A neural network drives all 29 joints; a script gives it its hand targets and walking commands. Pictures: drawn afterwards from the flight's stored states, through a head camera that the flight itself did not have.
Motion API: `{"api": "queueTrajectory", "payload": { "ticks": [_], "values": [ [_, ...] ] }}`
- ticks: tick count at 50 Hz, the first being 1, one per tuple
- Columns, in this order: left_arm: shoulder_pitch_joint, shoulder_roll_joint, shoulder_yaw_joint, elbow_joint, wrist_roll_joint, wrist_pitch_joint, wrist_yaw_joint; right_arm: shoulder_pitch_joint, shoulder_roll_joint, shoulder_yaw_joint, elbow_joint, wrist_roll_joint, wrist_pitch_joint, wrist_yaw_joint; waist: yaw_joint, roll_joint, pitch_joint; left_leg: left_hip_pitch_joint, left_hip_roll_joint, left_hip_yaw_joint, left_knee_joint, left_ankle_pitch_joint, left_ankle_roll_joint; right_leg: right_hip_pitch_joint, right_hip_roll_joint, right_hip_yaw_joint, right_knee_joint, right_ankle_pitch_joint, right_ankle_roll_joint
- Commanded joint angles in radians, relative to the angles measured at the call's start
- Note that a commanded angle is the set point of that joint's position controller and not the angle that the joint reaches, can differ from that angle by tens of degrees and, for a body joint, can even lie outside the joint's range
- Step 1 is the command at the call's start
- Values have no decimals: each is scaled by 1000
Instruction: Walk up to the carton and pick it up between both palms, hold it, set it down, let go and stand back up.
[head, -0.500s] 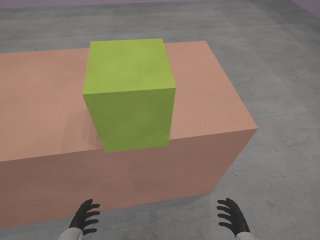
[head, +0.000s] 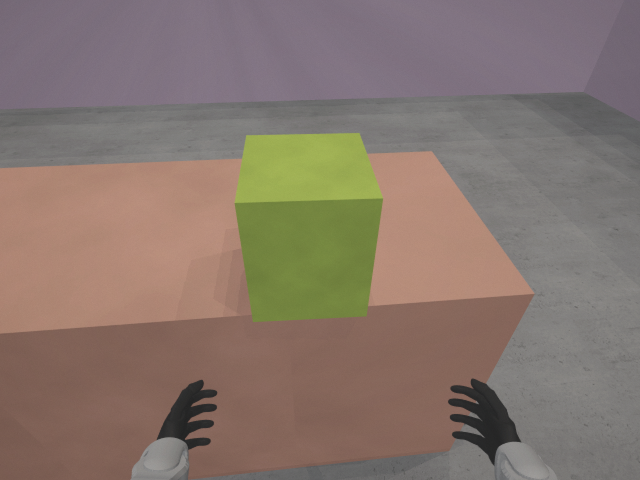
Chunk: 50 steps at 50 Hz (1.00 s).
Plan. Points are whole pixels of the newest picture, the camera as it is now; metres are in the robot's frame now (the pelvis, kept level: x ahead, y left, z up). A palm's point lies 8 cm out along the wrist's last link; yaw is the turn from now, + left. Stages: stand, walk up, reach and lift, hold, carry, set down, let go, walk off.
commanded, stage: reach and lift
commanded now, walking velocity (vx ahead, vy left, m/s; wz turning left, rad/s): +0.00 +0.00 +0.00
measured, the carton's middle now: (306, 226) +0.51 +0.06 +0.06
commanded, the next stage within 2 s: none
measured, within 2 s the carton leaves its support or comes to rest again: neither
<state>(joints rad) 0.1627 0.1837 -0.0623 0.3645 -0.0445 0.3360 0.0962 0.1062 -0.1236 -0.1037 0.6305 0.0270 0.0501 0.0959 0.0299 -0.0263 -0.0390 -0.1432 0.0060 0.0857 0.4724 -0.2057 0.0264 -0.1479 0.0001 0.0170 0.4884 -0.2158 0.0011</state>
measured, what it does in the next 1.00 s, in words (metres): shifts its weight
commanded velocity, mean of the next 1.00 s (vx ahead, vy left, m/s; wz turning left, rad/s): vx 0.00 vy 0.00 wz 0.00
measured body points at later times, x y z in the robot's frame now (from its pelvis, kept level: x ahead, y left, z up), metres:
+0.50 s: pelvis +0.02 -0.01 +0.00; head -0.01 +0.02 +0.45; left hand +0.25 +0.23 +0.00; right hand +0.29 -0.19 +0.01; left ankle +0.04 +0.10 -0.74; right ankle +0.04 -0.12 -0.74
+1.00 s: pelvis +0.07 -0.01 +0.01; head +0.05 +0.02 +0.46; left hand +0.32 +0.24 +0.07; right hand +0.35 -0.18 +0.08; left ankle +0.04 +0.10 -0.74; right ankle +0.04 -0.12 -0.74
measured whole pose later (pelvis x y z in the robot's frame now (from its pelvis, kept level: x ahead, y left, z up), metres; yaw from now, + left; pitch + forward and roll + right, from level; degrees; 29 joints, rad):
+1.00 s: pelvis +0.07 -0.01 +0.01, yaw +1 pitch -4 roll -1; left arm 0.07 0.27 0.07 -0.07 -0.17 0.34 0.01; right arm 0.06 -0.22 0.08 0.07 0.32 0.12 -0.11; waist 0.04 -0.04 0.03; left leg -0.04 0.03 0.06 0.31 -0.21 0.00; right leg 0.02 0.03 0.00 0.22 -0.17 -0.01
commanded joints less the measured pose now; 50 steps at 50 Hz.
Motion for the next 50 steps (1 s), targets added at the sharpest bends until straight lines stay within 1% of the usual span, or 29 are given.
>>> {"api": "queueTrajectory", "payload": {
  "ticks": [1,3,4,6,9,12,13,15,16,17,18,22,24,25,27,29,30,32,36,38,41,44,46,49,50],
  "values": [
    [-258,75,29,-132,-37,-62,18,-261,-126,-22,-249,0,-8,8,17,-15,61,-232,42,-38,-211,-329,-13,-1,40,-28,-78,-161,-13],
    [-305,95,35,-132,-62,-80,21,-281,-110,-8,-278,12,5,2,27,-41,35,-212,31,-23,-174,-301,-8,-41,25,-13,-90,-202,-6],
    [-315,96,29,-130,-76,-87,23,-287,-113,-3,-294,13,11,-2,24,-51,16,-191,26,-20,-155,-287,-10,-68,17,-9,-96,-220,-6],
    [-329,108,35,-128,-84,-95,25,-285,-108,5,-298,24,22,-13,29,-55,-6,-147,17,-12,-125,-257,-14,-112,1,3,-111,-246,-8],
    [-334,126,42,-161,-87,-100,24,-277,-113,13,-309,51,29,-33,25,-27,-25,-105,8,-8,-106,-223,-20,-133,-7,11,-122,-233,-10],
    [-343,137,47,-182,-88,-95,17,-293,-121,14,-294,79,37,-49,22,33,-34,-126,12,-11,-129,-228,-20,-75,4,-2,-110,-186,-9],
    [-341,139,44,-197,-87,-92,14,-294,-124,12,-289,87,39,-54,15,48,-33,-128,14,-14,-138,-223,-20,-57,7,-3,-110,-169,-13],
    [-349,152,66,-222,-82,-91,12,-312,-123,11,-312,98,39,-65,21,60,-38,-137,11,-8,-146,-206,-19,-26,9,-3,-116,-150,-11],
    [-331,146,61,-237,-83,-88,11,-304,-128,10,-314,104,38,-69,18,76,-32,-130,13,-11,-155,-189,-20,-18,14,-7,-117,-128,-13],
    [-326,155,70,-257,-81,-89,11,-301,-131,9,-325,113,35,-72,24,83,-33,-121,10,-7,-161,-172,-22,-1,17,-9,-124,-111,-12],
    [-320,159,73,-266,-81,-91,9,-294,-130,14,-333,119,32,-77,24,83,-31,-116,9,-6,-164,-150,-23,8,17,-8,-131,-98,-11],
    [-293,167,79,-318,-98,-116,1,-272,-139,22,-397,137,9,-94,22,77,-49,-71,6,-7,-167,-61,-34,26,22,-13,-154,-26,-12],
    [-285,175,82,-345,-115,-136,-6,-254,-144,26,-442,147,-4,-104,22,62,-63,-48,5,-6,-165,-4,-37,37,22,-9,-170,13,-9],
    [-273,178,78,-361,-121,-147,-9,-237,-148,32,-459,155,-10,-108,21,67,-68,-36,4,-5,-165,21,-41,43,23,-11,-175,33,-9],
    [-257,183,87,-375,-128,-163,-18,-211,-149,40,-480,165,-19,-118,20,60,-86,-10,4,-4,-166,87,-47,62,24,-9,-191,85,-7],
    [-242,188,90,-412,-138,-178,-25,-197,-158,48,-531,177,-32,-126,22,58,-103,14,2,-4,-164,145,-53,85,28,-11,-197,132,-5],
    [-239,189,92,-423,-147,-185,-30,-191,-160,57,-557,181,-36,-131,21,46,-110,26,2,-6,-161,183,-54,95,28,-10,-202,168,-3],
    [-229,195,101,-458,-153,-200,-38,-176,-171,63,-608,192,-45,-141,19,44,-137,48,-1,-9,-154,255,-63,119,31,-11,-204,237,0],
    [-214,198,123,-496,-150,-216,-54,-151,-182,89,-663,217,-60,-157,23,54,-140,85,-4,-17,-151,367,-73,156,38,-7,-215,336,4],
    [-207,192,136,-489,-146,-206,-66,-151,-179,107,-669,231,-53,-163,24,47,-121,97,-3,-23,-154,395,-78,170,37,-4,-227,360,5],
    [-217,185,156,-484,-137,-152,-78,-163,-187,120,-668,247,-23,-177,21,45,-93,114,-3,-31,-165,417,-84,182,35,2,-251,371,5],
    [-241,185,168,-563,-132,-84,-81,-185,-210,118,-715,269,12,-193,12,51,-100,140,-3,-36,-165,477,-92,195,43,2,-261,417,3],
    [-265,190,177,-613,-128,-39,-82,-205,-227,118,-741,285,33,-206,10,65,-116,162,-6,-37,-156,541,-98,203,47,1,-258,466,1],
    [-297,195,188,-663,-126,12,-85,-243,-238,119,-773,310,60,-222,10,87,-136,174,-8,-37,-146,596,-101,207,52,0,-255,497,-1],
    [-283,192,190,-674,-122,27,-87,-230,-237,122,-775,319,68,-225,9,94,-137,178,-8,-36,-143,611,-103,213,52,3,-257,503,-3]
  ]
}}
